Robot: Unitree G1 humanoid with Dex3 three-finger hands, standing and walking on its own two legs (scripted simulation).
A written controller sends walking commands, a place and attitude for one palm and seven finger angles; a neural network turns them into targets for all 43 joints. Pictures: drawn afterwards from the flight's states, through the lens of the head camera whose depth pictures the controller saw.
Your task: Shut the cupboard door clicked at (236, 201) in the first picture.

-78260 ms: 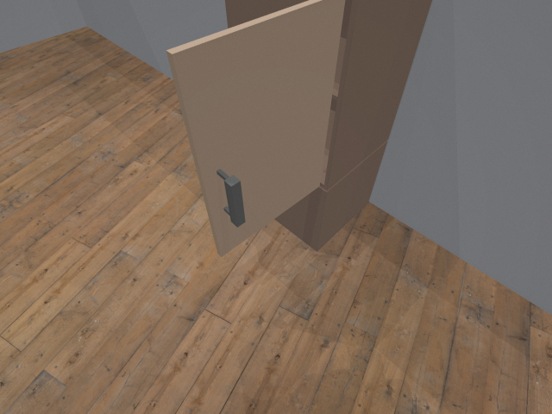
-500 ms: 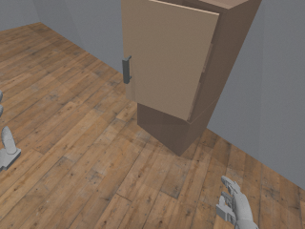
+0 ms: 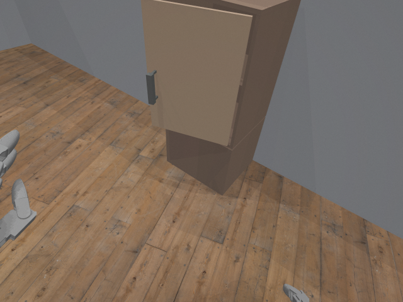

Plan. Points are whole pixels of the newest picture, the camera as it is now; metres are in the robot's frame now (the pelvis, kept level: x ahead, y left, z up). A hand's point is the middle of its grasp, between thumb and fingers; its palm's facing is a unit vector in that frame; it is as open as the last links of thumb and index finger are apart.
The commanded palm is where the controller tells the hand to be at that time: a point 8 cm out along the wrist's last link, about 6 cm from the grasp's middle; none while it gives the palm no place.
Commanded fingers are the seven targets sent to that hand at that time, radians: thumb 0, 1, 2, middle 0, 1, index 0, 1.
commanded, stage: stop stepping back and stand still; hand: left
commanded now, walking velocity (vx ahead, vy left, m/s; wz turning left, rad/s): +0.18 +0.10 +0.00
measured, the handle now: (153, 87) +1.03 +0.21 -0.09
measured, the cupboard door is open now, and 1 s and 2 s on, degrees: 18 18 18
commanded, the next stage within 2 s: let the arm hang, fingers relaxed in 1.64 s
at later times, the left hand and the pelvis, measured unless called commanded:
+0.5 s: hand (8, 198) +0.22 +0.28 +0.18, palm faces +0.43 -0.78 -0.45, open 7.4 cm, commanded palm +0.15 +0.32 +0.19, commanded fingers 0.00 0.90 0.90 -0.20 -0.30 -0.20 -0.30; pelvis +0.01 +0.02 +0.00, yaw +1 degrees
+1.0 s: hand (2, 186) +0.24 +0.30 +0.18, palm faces +0.38 -0.79 -0.48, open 7.4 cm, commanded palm +0.17 +0.35 +0.19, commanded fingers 0.00 0.90 0.90 -0.20 -0.30 -0.20 -0.30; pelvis +0.03 +0.05 +0.01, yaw +0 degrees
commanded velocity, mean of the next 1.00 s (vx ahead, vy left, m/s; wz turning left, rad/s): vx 0.03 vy -0.01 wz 0.00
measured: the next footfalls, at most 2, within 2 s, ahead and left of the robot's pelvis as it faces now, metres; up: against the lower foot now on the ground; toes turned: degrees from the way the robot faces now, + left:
right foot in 0.02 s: +0.04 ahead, -0.07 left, +0.00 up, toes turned -3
left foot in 0.38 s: +0.05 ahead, +0.17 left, +0.00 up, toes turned +5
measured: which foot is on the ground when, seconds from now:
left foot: down 0.00-0.00, up 0.02-0.36, down 0.38-1.00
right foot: up 0.00-0.00, down 0.02-1.00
